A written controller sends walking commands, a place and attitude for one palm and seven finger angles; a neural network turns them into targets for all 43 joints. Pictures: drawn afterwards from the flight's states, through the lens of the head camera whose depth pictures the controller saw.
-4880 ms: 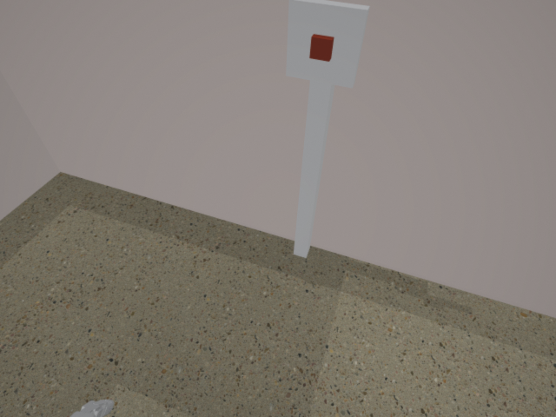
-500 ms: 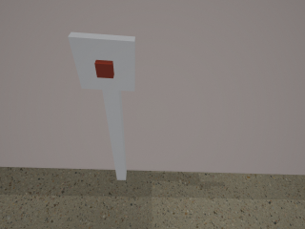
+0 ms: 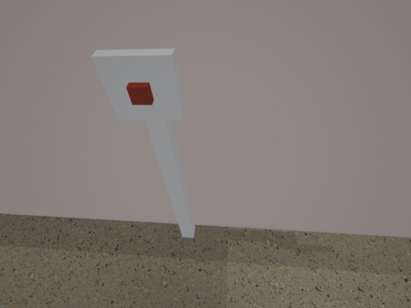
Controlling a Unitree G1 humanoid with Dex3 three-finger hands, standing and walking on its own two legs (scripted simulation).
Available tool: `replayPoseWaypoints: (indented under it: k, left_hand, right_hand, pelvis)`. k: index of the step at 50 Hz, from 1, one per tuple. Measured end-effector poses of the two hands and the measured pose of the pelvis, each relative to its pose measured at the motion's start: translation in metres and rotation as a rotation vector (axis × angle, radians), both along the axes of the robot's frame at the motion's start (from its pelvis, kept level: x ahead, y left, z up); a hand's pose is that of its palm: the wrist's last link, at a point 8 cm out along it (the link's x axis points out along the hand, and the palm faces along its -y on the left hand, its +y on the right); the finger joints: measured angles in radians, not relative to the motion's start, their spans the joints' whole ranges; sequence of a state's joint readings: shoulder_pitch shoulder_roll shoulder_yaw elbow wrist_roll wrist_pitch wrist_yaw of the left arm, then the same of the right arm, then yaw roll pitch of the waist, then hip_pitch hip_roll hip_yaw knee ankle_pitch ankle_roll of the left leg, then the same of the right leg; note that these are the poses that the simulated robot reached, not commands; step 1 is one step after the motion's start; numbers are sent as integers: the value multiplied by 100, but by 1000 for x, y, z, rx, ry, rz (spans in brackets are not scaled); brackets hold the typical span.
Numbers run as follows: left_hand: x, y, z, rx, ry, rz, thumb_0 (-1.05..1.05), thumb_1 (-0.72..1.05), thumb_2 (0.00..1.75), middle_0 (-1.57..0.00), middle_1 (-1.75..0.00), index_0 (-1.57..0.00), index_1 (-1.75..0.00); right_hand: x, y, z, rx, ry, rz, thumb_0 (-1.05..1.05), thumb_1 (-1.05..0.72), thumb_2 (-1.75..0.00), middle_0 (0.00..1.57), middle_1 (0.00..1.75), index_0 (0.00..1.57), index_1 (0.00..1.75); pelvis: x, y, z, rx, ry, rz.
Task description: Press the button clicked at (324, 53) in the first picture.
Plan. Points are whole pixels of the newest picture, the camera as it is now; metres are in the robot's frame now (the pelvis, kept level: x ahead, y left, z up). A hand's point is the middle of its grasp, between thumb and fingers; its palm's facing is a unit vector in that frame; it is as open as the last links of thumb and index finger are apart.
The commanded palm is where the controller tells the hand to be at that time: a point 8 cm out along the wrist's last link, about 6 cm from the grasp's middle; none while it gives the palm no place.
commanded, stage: come to a stop and stand still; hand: left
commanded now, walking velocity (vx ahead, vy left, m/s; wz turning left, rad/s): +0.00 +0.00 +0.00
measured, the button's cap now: (140, 93) +0.54 +0.20 +0.14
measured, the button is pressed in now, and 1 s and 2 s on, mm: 0 0 0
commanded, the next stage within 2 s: look again from close up in 0.98 s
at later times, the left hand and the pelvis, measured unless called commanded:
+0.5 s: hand out of the picture +0.04 +0.22 -0.18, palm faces +0.00 -0.97 -0.25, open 7.3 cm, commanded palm none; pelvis +0.00 +0.03 -0.01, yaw -2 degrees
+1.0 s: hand out of the picture -0.07 +0.16 -0.18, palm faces +0.03 -0.99 -0.15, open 7.3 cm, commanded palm none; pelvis -0.03 +0.01 -0.01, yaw -1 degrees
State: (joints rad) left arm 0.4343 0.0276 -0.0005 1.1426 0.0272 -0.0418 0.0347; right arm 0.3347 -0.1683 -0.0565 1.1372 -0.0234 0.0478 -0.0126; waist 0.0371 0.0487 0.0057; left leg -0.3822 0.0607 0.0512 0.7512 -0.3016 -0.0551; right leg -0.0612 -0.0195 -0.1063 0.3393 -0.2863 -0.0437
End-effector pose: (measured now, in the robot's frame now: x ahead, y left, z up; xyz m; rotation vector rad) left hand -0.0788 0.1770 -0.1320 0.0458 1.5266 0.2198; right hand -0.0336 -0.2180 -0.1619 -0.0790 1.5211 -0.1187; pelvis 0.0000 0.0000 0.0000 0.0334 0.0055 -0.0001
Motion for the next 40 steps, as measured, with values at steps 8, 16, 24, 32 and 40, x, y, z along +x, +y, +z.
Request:
replayPoseWaypoints:
  k: [8,16,24,32,40]
  left_hand:
    - [2,17,-25,-53,81,18,0,91,90,-21,-30,-20,-30]
    - [56,53,-33,-25,3,-70,0,91,90,-20,-30,-20,-30]
    - [107,86,-22,82,-149,-148,0,91,90,-20,-30,-20,-30]
    - [107,78,-10,110,-219,-171,0,91,90,-20,-30,-20,-30]
    - [70,52,-17,52,-169,-146,1,93,90,-20,-30,-20,-30]
  right_hand:
    - [88,11,5,-93,-178,55,2,-94,-90,20,30,20,30]
    - [117,31,14,-105,-264,26,1,-92,-90,20,30,20,30]
    - [77,20,5,-99,-218,-21,0,-93,-90,20,30,20,30]
    - [15,5,0,-69,-114,-44,0,-92,-90,20,30,20,30]
    - [-28,9,3,-44,-42,-43,1,-91,-90,20,30,20,30]
  pelvis:
    - [22,20,-13,-16,-5,-7]
    - [27,32,-11,-19,-11,-36]
    - [3,27,-13,-9,-2,-43]
    - [-12,15,-10,-20,-30,-28]
    - [-23,6,-7,-31,-54,-22]
